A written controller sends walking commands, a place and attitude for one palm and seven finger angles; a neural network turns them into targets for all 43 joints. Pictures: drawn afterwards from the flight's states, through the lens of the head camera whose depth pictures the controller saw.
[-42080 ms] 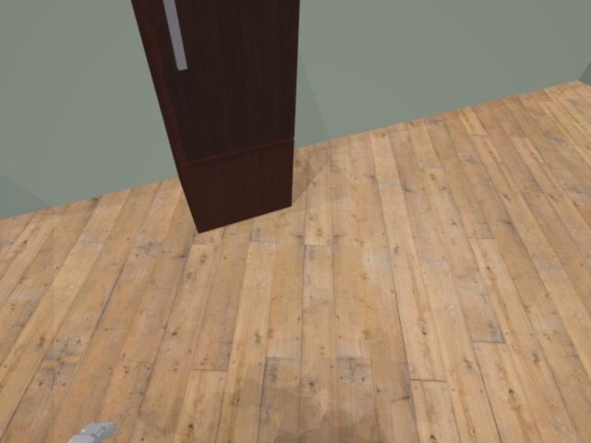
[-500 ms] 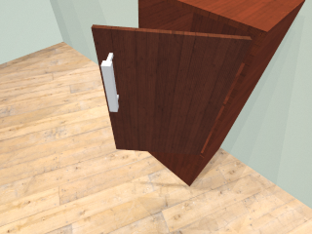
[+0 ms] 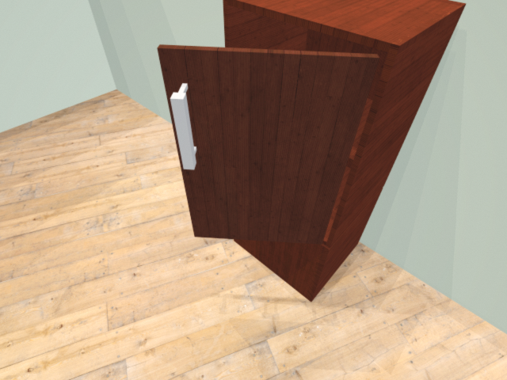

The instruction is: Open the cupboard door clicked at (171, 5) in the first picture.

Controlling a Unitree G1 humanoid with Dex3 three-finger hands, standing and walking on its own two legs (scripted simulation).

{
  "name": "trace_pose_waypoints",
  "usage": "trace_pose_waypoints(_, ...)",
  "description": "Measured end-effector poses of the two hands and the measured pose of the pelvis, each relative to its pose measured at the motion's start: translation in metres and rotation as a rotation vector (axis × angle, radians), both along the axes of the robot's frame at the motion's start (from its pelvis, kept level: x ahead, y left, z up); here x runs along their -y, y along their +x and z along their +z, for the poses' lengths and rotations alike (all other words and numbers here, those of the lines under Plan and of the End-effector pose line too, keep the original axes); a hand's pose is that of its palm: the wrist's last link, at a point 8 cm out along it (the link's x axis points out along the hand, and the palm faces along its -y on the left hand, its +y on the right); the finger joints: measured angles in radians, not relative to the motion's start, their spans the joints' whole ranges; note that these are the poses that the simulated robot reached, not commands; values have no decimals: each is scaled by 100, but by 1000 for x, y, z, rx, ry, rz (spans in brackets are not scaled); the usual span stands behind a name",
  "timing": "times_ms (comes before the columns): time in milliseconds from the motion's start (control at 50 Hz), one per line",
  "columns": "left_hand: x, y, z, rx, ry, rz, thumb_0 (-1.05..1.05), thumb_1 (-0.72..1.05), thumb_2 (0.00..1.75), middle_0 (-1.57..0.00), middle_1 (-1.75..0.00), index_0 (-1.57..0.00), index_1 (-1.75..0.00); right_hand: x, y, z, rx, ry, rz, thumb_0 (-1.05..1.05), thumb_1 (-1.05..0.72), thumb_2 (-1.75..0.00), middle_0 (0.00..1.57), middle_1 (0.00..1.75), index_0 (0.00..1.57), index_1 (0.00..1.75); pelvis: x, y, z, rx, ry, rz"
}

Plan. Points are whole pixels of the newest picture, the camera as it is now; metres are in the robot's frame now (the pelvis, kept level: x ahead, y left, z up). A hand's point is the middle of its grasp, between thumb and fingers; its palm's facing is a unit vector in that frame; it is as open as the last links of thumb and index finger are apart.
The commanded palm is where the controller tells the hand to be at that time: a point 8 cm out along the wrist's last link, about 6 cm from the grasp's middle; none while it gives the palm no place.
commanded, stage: come to a stop and stand still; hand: left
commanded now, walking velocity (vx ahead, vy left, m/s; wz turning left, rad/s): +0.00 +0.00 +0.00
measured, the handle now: (187, 128) +0.58 +0.18 +0.10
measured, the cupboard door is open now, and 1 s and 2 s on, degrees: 39 39 39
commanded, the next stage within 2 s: look again from close up in 1.20 s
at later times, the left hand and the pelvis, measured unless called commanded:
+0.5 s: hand out of the picture -0.04 +0.21 -0.18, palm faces +0.03 -0.98 -0.18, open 7.4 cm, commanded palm none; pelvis -0.08 +0.03 +0.00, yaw +0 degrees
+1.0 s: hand out of the picture -0.14 +0.21 -0.17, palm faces +0.01 -0.99 -0.12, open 7.4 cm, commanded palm none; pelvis -0.13 +0.05 +0.01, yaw -1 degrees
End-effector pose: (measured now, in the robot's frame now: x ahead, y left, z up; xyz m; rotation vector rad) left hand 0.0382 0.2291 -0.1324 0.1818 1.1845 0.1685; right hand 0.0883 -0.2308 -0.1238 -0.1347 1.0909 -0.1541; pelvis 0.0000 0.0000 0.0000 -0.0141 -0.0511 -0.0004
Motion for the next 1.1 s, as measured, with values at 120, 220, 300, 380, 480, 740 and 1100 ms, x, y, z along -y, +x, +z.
trace_pose_waypoints(120, -8, -12, -1, 16, -29, -6, 0, 90, 89, -20, -30, -20, -30, -10, -54, 3, -65, -22, 7, 0, -92, -90, 20, 30, 20, 30, -8, -24, 4, 5, 5, -10)
trace_pose_waypoints(220, -13, -43, -1, -18, -29, 2, 0, 90, 89, -20, -30, -20, -30, -10, -95, -6, -154, -22, 4, 1, -92, -90, 20, 30, 20, 30, -11, -41, 3, 15, 11, -8)
trace_pose_waypoints(300, -16, -75, -2, -79, -31, 28, 0, 90, 89, -20, -30, -20, -30, -12, -123, -6, -212, -18, -1, 1, -92, -90, 20, 30, 20, 30, -13, -51, 5, 1, 8, 4)
trace_pose_waypoints(380, -23, -95, -13, -135, -38, 33, 0, 90, 89, -20, -30, -20, -30, -17, -157, -7, -251, -28, -41, 1, -91, -90, 20, 30, 20, 30, -19, -64, 1, -2, -4, 13)
trace_pose_waypoints(480, -30, -91, -20, -119, -52, 9, 0, 90, 89, -20, -30, -20, -30, -32, -212, -9, -326, -30, -98, 1, -91, -90, 19, 30, 20, 30, -28, -80, -2, 7, -8, 6)
trace_pose_waypoints(740, -21, -151, -3, -140, -45, 25, 0, 91, 89, -20, -30, -20, -30, -41, -204, -10, -254, 12, -65, 2, -93, -90, 20, 30, 20, 30, -32, -115, 8, -27, -2, 3)
trace_pose_waypoints(1100, -40, -177, -11, -209, -88, 8, 0, 91, 89, -20, -30, -20, -30, -58, -209, 3, -268, -36, -31, 1, -92, -90, 20, 30, 20, 30, -53, -126, 11, -38, 1, -14)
